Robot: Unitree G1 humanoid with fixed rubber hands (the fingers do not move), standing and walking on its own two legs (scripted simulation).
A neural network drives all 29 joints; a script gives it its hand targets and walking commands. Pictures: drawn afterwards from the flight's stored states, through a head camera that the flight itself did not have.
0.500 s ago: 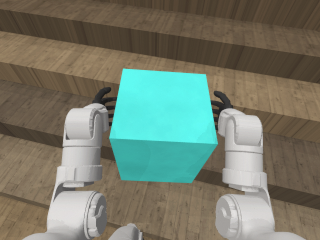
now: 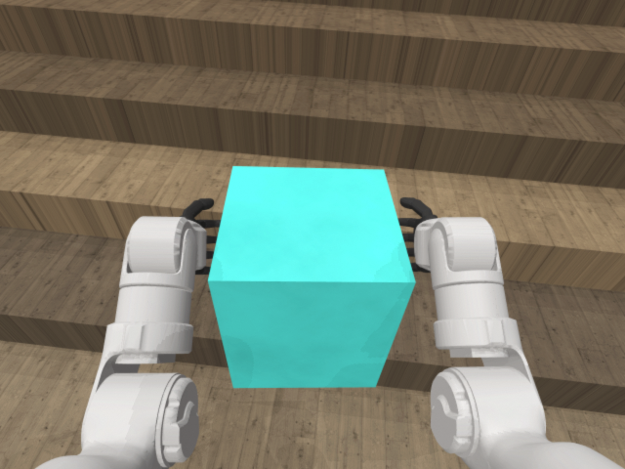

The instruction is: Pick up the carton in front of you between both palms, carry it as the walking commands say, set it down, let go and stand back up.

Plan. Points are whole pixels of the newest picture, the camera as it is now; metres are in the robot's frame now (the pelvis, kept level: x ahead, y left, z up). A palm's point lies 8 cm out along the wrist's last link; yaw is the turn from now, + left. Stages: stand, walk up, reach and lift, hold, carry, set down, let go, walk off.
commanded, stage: carry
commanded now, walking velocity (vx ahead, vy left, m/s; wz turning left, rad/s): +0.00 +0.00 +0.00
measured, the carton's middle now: (307, 281) +0.36 +0.00 +0.05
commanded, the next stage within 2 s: none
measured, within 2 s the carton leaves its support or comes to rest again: neither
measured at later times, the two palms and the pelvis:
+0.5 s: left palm (191, 250) +0.34 +0.15 +0.13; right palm (432, 251) +0.34 -0.15 +0.14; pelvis -0.01 +0.00 +0.00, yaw +0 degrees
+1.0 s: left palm (189, 257) +0.33 +0.15 +0.13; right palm (433, 258) +0.33 -0.15 +0.14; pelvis -0.02 +0.00 +0.00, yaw +0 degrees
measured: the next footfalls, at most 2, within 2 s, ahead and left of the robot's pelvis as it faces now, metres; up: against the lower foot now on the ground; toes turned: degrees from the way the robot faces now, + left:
none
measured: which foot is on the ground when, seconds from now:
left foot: down 0.00-1.00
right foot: down 0.00-1.00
